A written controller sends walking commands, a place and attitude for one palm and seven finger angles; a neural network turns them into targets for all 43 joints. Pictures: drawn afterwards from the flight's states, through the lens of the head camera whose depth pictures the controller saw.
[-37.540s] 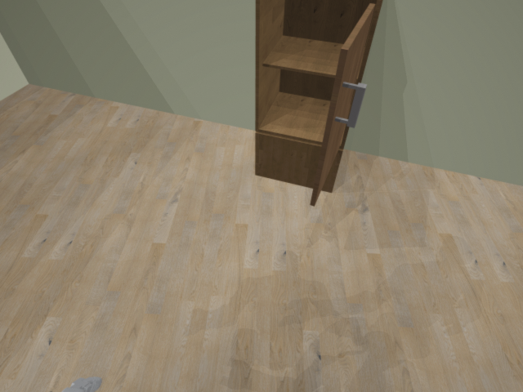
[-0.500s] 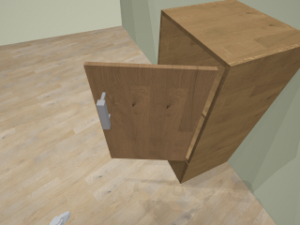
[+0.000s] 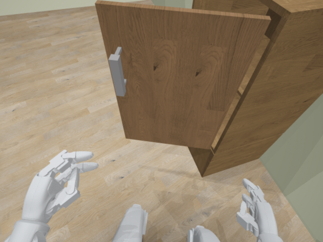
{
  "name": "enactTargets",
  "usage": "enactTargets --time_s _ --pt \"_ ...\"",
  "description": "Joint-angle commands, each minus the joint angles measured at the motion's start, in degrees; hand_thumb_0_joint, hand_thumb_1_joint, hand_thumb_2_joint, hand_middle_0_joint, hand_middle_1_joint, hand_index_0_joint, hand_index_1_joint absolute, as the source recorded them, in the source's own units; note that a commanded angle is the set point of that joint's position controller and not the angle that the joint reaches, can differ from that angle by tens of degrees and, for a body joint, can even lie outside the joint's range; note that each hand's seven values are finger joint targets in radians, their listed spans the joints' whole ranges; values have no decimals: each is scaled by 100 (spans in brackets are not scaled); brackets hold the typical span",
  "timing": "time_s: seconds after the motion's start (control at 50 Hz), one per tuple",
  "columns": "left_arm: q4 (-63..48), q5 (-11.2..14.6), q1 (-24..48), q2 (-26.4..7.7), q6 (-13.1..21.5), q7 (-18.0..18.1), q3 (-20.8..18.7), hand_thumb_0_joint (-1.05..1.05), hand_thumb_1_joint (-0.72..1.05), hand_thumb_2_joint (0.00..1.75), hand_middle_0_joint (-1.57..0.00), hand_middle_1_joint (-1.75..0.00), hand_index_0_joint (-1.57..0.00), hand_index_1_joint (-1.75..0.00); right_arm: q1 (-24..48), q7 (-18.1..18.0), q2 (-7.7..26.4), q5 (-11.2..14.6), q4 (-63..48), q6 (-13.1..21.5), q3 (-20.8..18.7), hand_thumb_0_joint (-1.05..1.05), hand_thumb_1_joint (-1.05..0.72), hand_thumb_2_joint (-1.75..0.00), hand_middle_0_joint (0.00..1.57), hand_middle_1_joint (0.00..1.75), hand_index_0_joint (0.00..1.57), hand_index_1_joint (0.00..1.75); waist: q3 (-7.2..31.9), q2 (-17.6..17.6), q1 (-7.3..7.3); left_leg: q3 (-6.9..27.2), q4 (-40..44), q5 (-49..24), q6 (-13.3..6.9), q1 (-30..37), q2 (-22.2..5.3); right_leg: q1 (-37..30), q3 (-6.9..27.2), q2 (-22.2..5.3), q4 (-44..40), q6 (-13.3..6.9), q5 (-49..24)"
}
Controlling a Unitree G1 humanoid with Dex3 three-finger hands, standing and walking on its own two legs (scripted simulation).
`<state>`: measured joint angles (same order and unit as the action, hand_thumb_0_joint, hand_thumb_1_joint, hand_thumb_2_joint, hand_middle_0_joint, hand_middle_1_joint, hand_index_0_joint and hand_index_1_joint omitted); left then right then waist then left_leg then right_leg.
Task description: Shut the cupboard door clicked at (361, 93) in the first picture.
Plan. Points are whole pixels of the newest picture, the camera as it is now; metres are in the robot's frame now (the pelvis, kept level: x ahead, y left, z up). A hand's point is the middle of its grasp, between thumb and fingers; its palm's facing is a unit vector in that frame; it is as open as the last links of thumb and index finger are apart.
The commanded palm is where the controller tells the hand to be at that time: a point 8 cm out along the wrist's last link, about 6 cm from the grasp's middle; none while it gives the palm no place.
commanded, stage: raise the hand and make a fist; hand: left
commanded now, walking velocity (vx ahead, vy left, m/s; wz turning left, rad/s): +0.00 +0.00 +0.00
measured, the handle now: (120, 72) +0.53 +0.20 +0.10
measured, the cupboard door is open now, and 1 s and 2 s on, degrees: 64 64 64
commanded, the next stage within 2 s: bring the fist close to the handle in 1.32 s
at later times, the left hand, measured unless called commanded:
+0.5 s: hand (70, 177) +0.22 +0.22 +0.08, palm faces -0.02 -1.00 -0.03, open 3.3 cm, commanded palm +0.20 +0.27 +0.09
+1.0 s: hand (75, 167) +0.23 +0.21 +0.10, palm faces -0.02 -1.00 -0.05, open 3.1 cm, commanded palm +0.22 +0.26 +0.10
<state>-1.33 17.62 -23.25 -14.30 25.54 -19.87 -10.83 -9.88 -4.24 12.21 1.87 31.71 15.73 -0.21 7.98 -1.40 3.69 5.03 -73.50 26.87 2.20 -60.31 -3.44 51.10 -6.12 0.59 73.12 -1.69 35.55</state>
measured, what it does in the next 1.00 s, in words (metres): stands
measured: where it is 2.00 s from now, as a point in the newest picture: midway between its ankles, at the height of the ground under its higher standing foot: outside the picture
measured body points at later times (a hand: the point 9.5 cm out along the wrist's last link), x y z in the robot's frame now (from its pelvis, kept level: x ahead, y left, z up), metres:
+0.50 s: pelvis +0.01 +0.04 +0.02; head +0.06 +0.06 +0.46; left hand +0.22 +0.28 +0.08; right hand +0.20 -0.20 -0.04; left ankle +0.08 +0.14 -0.62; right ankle +0.01 -0.11 -0.62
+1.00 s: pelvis +0.01 +0.02 +0.03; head +0.06 +0.03 +0.48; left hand +0.23 +0.26 +0.10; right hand +0.19 -0.21 -0.04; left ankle +0.08 +0.14 -0.62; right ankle +0.01 -0.11 -0.62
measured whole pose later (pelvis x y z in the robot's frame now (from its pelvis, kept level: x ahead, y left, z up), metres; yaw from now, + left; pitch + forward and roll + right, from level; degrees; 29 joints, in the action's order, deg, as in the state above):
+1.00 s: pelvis +0.01 +0.02 +0.03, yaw -1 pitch +11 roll -3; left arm -3.9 16.2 -22.1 -15.1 18.2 -14.1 -8.4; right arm -15.3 -2.8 13.3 2.3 29.3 10.0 1.5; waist 7.5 -2.8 0.6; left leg 2.3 -64.7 24.7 0.2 -51.6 -2.8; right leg 42.7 -3.8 -0.2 62.9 0.6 31.7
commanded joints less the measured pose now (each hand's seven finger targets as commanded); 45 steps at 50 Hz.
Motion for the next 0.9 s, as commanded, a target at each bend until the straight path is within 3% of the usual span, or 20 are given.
enactTargets --time_s 0.0,0.04,0.08,0.14,0.22,0.26,0.32,0.34,0.42,0.62,0.64,0.72,0.74,0.8,0.84,0.88 --pt "-954 225 191 -839 -256 -138 -542 0 90 90 -75 -90 -75 -90 78 -118 732 54 -852 179 -358 0 -90 -90 20 30 20 30 1253 -29 -245 -310 930 -672 -382 1207 239 -474 999 -12 -1951 143 -725" --pt "-970 263 -45 -927 -418 -28 -769 0 90 90 -79 -94 -79 -94 169 -98 666 46 -861 119 -367 0 -90 -90 20 30 20 30 1402 -86 -64 -285 1050 -882 -366 1284 258 -715 874 11 -1830 110 -1032" --pt "-1154 298 -108 -802 -390 100 -746 0 90 90 -82 -98 -82 -98 164 -56 621 25 -900 92 -364 0 -90 -90 20 30 20 30 1471 71 -76 -253 1151 -1007 -348 1397 241 -729 736 10 -1738 138 -1349" --pt "-1155 266 -180 -732 -173 267 -691 0 90 90 -88 -104 -88 -104 152 -23 630 -10 -851 72 -367 0 -90 -90 20 30 20 30 1277 133 -89 -204 1249 -1001 -340 1416 229 -583 550 91 -1614 84 -1356" --pt "-1318 187 -121 -478 98 328 -252 0 90 90 -95 -112 -95 -112 50 28 731 -14 -893 86 -360 0 -90 -90 20 30 20 30 1165 -53 -249 -141 1436 -695 -336 1599 224 -241 349 130 -1532 44 -1052" --pt "-1356 122 -45 -534 107 350 -200 0 90 90 -99 -116 -99 -116 12 17 791 -5 -937 61 -356 0 -90 -90 20 30 20 30 1111 -7 -292 -122 1475 -469 -344 1565 216 -155 340 139 -1538 35 -858" --pt "-1623 57 25 -565 107 429 -127 0 90 90 -104 -122 -104 -122 -13 16 835 11 -1023 29 -340 0 -90 -90 20 30 20 30 1164 -248 -276 -7 1716 -152 -322 1789 195 -114 251 156 -1500 8 -796" --pt "-1676 24 62 -715 67 486 -236 0 90 90 -106 -124 -106 -124 -17 17 840 0 -1027 1 -328 0 -90 -90 20 30 20 30 1166 -352 -234 33 1768 -143 -320 1807 194 -173 243 174 -1483 -16 -850" --pt "-1880 -48 -62 -609 -43 680 -136 0 90 90 -113 -132 -113 -132 -49 47 815 -2 -1137 -96 -289 0 -90 -90 20 30 20 30 1201 -542 -240 87 1990 -110 -282 2090 183 -262 145 173 -1519 -17 -975" --pt "-1661 -145 243 -570 -278 665 54 0 90 90 -130 -150 -130 -150 -119 82 848 -1 -1279 -287 -177 0 -90 -90 20 30 20 30 845 -460 -377 81 2132 77 -287 2123 184 -385 146 205 -1796 -11 -938" --pt "-1616 -159 298 -700 -294 670 -56 0 90 90 -130 -150 -130 -150 -126 70 864 -4 -1262 -296 -171 0 -90 -90 20 30 20 30 824 -446 -354 92 2129 99 -294 2097 183 -413 165 220 -1797 -21 -933" --pt "-1652 -93 408 -652 -276 626 -53 0 90 90 -130 -150 -130 -150 -128 82 841 6 -1290 -270 -135 0 -90 -90 20 30 20 30 902 -481 -332 49 2156 -34 -287 2201 199 -544 170 203 -1861 -22 -997" --pt "-1583 -94 418 -795 -297 632 -176 0 90 90 -130 -150 -130 -150 -137 72 857 -3 -1266 -279 -134 0 -90 -90 20 30 20 30 904 -419 -317 24 2110 -93 -304 2121 214 -619 203 212 -1885 -25 -1019" --pt "-1578 -48 423 -642 -299 572 -59 0 90 90 -130 -150 -130 -150 -131 76 837 23 -1265 -253 -132 0 -90 -90 20 30 20 30 913 -399 -328 -55 2092 -263 -304 2183 218 -702 225 192 -1956 -13 -1074" --pt "-1434 -42 430 -792 -347 573 -205 0 90 90 -130 -150 -130 -150 -132 65 849 16 -1218 -258 -139 0 -90 -90 20 30 20 30 873 -236 -323 -83 2043 -306 -328 2086 227 -761 264 200 -2019 -2 -1061" --pt "-1504 -22 487 -697 -342 548 -99 0 90 90 -130 -150 -130 -150 -127 72 838 36 -1219 -236 -134 0 -90 -90 20 30 20 30 902 -376 -324 -137 2034 -422 -321 2142 239 -802 295 169 -2049 2 -1104"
